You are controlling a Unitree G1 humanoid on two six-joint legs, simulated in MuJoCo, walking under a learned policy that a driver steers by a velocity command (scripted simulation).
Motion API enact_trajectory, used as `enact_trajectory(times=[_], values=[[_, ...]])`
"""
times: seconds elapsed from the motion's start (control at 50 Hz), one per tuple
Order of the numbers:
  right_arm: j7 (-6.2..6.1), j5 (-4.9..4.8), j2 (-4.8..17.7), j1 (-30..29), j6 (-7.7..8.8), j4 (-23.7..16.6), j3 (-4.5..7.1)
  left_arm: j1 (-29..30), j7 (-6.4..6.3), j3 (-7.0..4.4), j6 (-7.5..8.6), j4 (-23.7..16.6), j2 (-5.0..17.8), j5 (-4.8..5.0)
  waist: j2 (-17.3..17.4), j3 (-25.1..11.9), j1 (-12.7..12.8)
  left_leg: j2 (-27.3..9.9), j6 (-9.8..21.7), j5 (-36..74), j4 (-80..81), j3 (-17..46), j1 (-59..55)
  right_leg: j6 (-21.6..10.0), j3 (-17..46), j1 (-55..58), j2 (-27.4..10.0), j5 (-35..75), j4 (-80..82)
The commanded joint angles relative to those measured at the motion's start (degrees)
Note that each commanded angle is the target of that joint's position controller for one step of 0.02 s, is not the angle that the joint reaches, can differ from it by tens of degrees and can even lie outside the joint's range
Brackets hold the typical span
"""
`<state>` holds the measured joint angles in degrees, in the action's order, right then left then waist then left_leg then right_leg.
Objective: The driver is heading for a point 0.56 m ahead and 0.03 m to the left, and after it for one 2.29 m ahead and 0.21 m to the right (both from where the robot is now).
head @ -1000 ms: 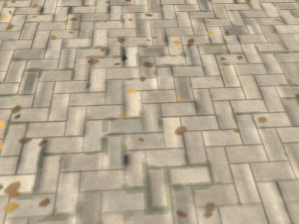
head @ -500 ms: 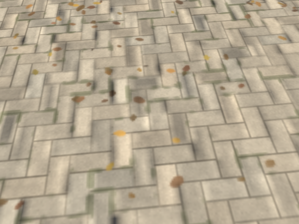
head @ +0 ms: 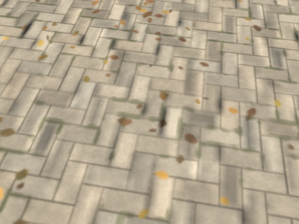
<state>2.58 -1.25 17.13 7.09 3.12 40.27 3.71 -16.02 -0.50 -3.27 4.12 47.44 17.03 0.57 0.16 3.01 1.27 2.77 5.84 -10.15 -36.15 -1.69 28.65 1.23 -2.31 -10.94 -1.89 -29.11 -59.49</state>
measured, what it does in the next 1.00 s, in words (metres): walks ahead: right foot, then left foot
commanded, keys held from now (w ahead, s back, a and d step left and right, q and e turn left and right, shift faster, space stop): w+q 0.16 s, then w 0.38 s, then e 0.46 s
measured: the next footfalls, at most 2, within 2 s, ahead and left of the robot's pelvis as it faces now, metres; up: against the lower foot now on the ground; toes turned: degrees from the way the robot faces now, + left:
right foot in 0.42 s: +0.44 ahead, -0.10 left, +0.00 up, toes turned +11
left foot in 0.86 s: +0.60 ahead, +0.14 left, +0.00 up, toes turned +0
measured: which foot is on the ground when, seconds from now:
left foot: down 0.00-0.44, up 0.46-0.84, down 0.86-1.00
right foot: up 0.00-0.40, down 0.42-0.88, up 0.90-1.00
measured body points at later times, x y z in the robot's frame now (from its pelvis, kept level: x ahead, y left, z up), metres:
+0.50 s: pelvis +0.30 -0.02 +0.01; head +0.33 -0.02 +0.46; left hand +0.46 +0.26 -0.07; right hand +0.39 -0.30 -0.11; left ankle +0.12 +0.07 -0.66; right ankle +0.40 -0.11 -0.72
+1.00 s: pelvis +0.48 +0.03 +0.02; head +0.51 +0.05 +0.46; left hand +0.57 +0.33 -0.11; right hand +0.68 -0.22 -0.06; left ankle +0.56 +0.14 -0.72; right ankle +0.42 -0.10 -0.64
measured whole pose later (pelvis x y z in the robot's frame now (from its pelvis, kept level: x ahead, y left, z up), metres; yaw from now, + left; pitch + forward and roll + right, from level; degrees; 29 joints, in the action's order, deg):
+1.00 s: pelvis +0.48 +0.03 +0.02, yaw -1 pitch +2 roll +0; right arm -1.0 1.2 13.9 4.4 1.3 37.6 2.4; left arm -14.5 -1.9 -4.5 -1.5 43.2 18.9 1.1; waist -1.8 2.3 2.2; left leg -0.2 1.1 -6.9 -27.6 -0.7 22.9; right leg 3.6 3.4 -27.1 1.9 -30.7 -63.5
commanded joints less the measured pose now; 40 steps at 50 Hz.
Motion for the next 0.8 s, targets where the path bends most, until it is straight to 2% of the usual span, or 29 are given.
enact_trajectory(times=[0.02,0.04,0.06,0.08,0.12,0.16,0.2,0.24,0.3,0.36,0.38,0.4,0.42,0.44,0.46,0.48,0.5,0.52,0.54,0.56,0.6,0.64,0.66,0.7,0.76,0.8], values=[[-0.81,0.14,9.4,12.8,0.84,-1.2,2.95,5.3,0.71,-0.63,4.6,-8.3,7.2,1.14,1.9,-12.0,-6.3,-17.5,12.8,-2.5,18.7,33.9,-38.9,-2.2,7.5,-35.5,-1.9,5.5,-14.5],[-0.95,0.31,7.6,9.1,0.73,-2.1,2.42,6.0,0.28,-0.99,4.6,-8.1,7.4,-0.44,0.2,-8.5,-4.1,-15.5,11.7,4.0,19.4,28.8,-30.8,-1.8,7.3,-31.8,-3.4,8.1,-9.5],[-1.19,1.05,6.6,7.1,0.71,-3.2,1.96,5.0,0.24,-1.37,4.02,-8.1,7.8,-0.94,1.4,-7.6,-2.0,-14.1,11.5,8.9,20.7,26.2,-25.5,-1.4,7.7,-27.7,-4.5,9.8,-7.3],[-1.35,1.18,6.5,6.2,0.66,-3.7,1.96,4.2,0.27,-1.46,3.34,-8.3,7.4,-1.17,2.0,-7.0,-1.0,-13.4,11.8,11.3,21.9,25.0,-22.6,-0.7,7.5,-25.8,-4.6,10.4,-5.2],[-1.92,0.78,7.4,6.6,0.83,-3.7,2.26,3.9,0.18,-1.17,2.19,-8.6,5.8,-1.5,1.9,-5.8,-0.3,-12.3,12.1,15.9,23.1,21.5,-18.0,1.0,6.2,-24.7,-4.4,12.2,-0.4],[-2.72,0.5,8.8,8.0,0.78,-3.2,2.72,7.5,0.04,-0.67,1.74,-9.9,4.5,-1.72,1.8,-4.1,-1.1,-10.6,11.1,17.0,23.6,18.5,-15.4,2.5,5.4,-25.1,-3.5,18.7,7.0],[-3.2,0.29,8.5,9.1,0.56,-2.5,2.57,11.0,0.41,-0.06,1.9,-10.3,3.1,-1.57,3.0,-3.7,-2.7,-8.1,8.6,15.1,23.2,14.6,-14.4,2.8,4.7,-22.6,-2.3,28.2,16.7],[-3.36,0.29,8.0,11.5,0.41,-1.5,2.32,14.8,1.08,0.4,2.39,-10.9,2.3,-1.14,3.8,-3.4,-5.0,-7.6,7.1,11.6,23.1,13.6,-14.0,2.5,3.7,-19.0,-0.7,36.0,23.8],[-3.2,0.14,8.1,14.8,0.27,0.3,2.2,18.7,1.89,0.14,2.97,-12.2,3.4,-0.44,4.3,-2.1,-6.8,-10.2,6.7,9.0,21.1,16.5,-19.0,1.0,4.4,-19.8,-0.2,36.6,28.6],[-3.34,0.32,8.4,16.0,-0.3,1.3,2.33,19.0,2.42,-0.48,3.47,-12.9,4.9,-0.47,5.2,-1.5,-6.2,-13.4,5.9,12.9,17.3,20.0,-26.4,-1.6,4.6,-21.4,0.3,29.6,31.4],[-3.38,0.39,8.6,15.7,-0.54,1.4,2.44,17.6,2.44,-0.73,3.59,-12.7,5.4,-0.42,6.0,-1.7,-5.2,-13.9,5.4,16.8,15.7,20.5,-27.8,-2.6,4.0,-20.0,0.7,26.9,32.0],[-3.4,0.35,8.6,14.5,-0.73,1.2,2.4,13.9,2.28,-1.29,3.75,-11.9,6.2,-0.52,6.4,-3.2,-2.9,-12.8,4.5,24.9,12.0,19.6,-28.2,-4.0,2.6,-14.9,1.9,26.0,33.8],[-3.33,0.53,7.5,13.6,-0.8,0.8,1.93,7.2,2.03,-2.27,3.92,-10.2,8.0,-0.86,5.6,-8.2,0.5,-9.9,3.0,31.2,4.1,17.1,-26.5,-6.1,2.7,-4.4,1.3,28.5,34.0],[-3.37,1.36,5.5,12.7,-0.73,-0.8,0.93,-2.5,1.7,-3.03,3.95,-9.1,11.0,-1.61,1.4,-16.7,4.7,-6.4,0.9,22.4,-10.9,14.1,-18.0,-10.3,11.9,11.5,-7.3,30.8,31.6],[-3.22,0.25,1.2,21.2,0.13,-0.8,-0.3,-8.4,2.01,-4.35,3.24,-6.6,14.8,-1.49,-15.4,-24.1,2.5,3.0,-3.8,-9.5,-31.6,9.0,4.0,-19.8,36.8,32.1,-18.9,19.4,34.9],[-3.07,-0.06,4.8,19.5,0.71,-0.3,-0.02,-9.1,2.31,-3.02,2.97,-6.2,9.6,0.34,-13.7,-21.7,3.9,1.5,-4.0,-22.5,-37.6,12.6,12.6,-19.2,45.5,32.3,-20.3,7.4,40.9],[-2.86,-0.65,7.8,13.0,0.93,-1.5,0.86,-5.5,2.01,-2.19,2.62,-6.7,7.0,0.45,-8.1,-12.8,4.6,-1.4,-3.9,-18.1,-39.7,11.9,16.2,-16.8,38.0,25.2,-18.5,5.0,42.1],[-2.85,-0.22,7.4,8.8,1.13,-2.6,0.63,-2.0,1.82,-1.74,2.13,-7.4,6.3,-0.34,-3.3,-8.1,3.4,-4.2,-3.8,-13.6,-37.7,9.2,15.3,-15.2,31.6,17.5,-16.1,9.2,43.2],[-2.71,0.63,6.7,6.6,1.35,-3.3,0.75,0.1,1.85,-1.33,1.92,-7.4,5.3,-0.78,-2.0,-4.2,2.1,-5.9,-4.1,-10.8,-33.8,8.1,14.4,-15.2,27.5,11.1,-14.2,14.9,44.9],[-2.71,1.17,6.1,6.5,1.33,-3.4,0.95,1.7,1.88,-0.88,2.06,-7.6,4.7,-1.33,-3.4,-2.9,0.3,-7.1,-4.6,-9.3,-30.9,7.6,11.0,-14.8,24.5,6.6,-12.3,25.2,45.6],[-2.84,1.64,3.8,8.8,1.05,-3.1,0.56,2.7,1.98,-0.66,2.14,-7.2,4.5,-0.95,-4.7,-3.9,-2.1,-7.1,-6.3,-10.5,-25.3,6.0,6.1,-15.3,18.9,2.9,-10.3,46.0,45.2],[-3.14,2.1,1.8,7.9,0.96,-3.5,-0.19,3.0,1.45,-1.25,1.9,-6.3,6.5,-0.7,-4.6,-4.9,-2.5,-6.1,-8.2,-8.6,-16.9,4.3,3.3,-15.7,14.2,0.8,-9.1,58.8,44.5],[-3.17,2.16,1.1,6.7,0.97,-3.6,-0.53,3.1,1.06,-1.76,1.41,-6.0,7.9,-0.46,-4.8,-5.7,-2.3,-5.4,-8.6,-5.3,-12.7,3.7,1.0,-15.1,12.2,-0.2,-8.1,60.1,44.0],[-3.21,1.86,1.5,3.4,0.72,-3.9,-0.48,1.7,0.45,-2.53,0.26,-5.2,9.6,0.24,-5.5,-7.0,-1.1,-3.3,-9.0,3.1,-6.1,3.2,-2.4,-13.5,10.5,-1.1,-6.4,58.6,43.0],[-3.16,1.45,2.6,-1.2,0.19,-5.1,-0.06,-0.8,-0.21,-2.79,-1.32,-4.3,9.6,1.09,-5.9,-7.0,0.4,-1.5,-8.9,7.5,0.7,4.6,-4.0,-11.9,12.7,-0.1,-6.2,50.7,40.4],[-2.96,1.41,3.8,-2.2,0.35,-5.7,0.53,-0.8,-0.71,-2.91,-2.2,-4.4,9.3,1.22,-6.5,-7.0,0.0,-1.3,-8.2,7.1,4.8,6.0,-5.6,-10.8,16.3,0.8,-6.7,44.0,37.8]])
Velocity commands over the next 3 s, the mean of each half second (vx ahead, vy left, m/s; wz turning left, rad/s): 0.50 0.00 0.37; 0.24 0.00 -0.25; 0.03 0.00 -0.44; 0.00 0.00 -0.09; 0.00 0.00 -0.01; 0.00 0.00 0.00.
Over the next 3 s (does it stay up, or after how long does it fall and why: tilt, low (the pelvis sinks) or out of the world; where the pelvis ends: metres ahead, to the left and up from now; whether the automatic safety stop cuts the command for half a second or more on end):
stays up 0.51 0.02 0.02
